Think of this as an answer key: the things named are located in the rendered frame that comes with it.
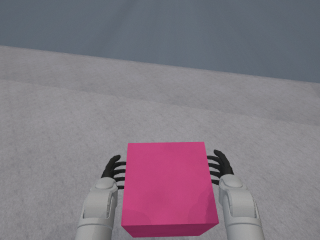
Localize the right robot forearm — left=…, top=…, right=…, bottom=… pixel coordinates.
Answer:
left=218, top=174, right=265, bottom=240

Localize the left robot forearm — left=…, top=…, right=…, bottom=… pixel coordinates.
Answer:
left=74, top=177, right=118, bottom=240

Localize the right robot hand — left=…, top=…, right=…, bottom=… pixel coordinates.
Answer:
left=207, top=149, right=234, bottom=186

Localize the carton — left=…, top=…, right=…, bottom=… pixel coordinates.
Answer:
left=121, top=142, right=219, bottom=238

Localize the left robot hand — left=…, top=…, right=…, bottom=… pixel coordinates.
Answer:
left=101, top=154, right=126, bottom=190

